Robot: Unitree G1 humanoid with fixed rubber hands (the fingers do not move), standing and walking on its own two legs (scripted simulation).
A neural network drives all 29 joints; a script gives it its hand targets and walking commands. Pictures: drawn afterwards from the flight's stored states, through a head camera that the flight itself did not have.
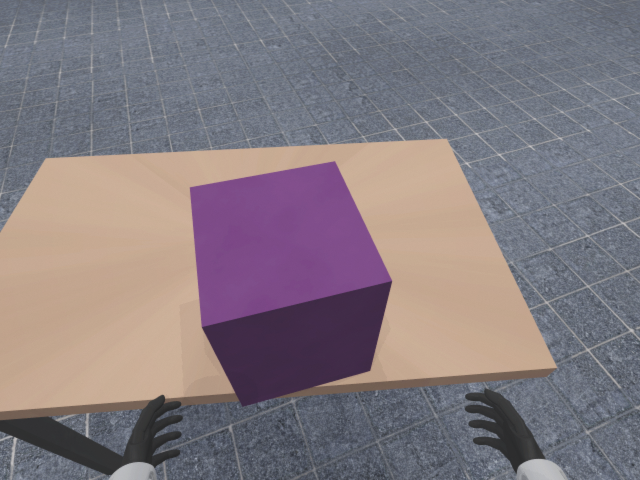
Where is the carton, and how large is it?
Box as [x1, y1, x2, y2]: [190, 161, 391, 406]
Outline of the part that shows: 334,161 190,187 201,324 242,406 364,372 370,369 391,279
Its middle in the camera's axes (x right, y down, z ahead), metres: -0.05 +0.07 +0.55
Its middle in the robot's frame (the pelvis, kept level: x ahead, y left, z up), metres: +0.36 +0.08 +0.01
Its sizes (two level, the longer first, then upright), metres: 0.210 0.200 0.250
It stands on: a table, 0.66 m high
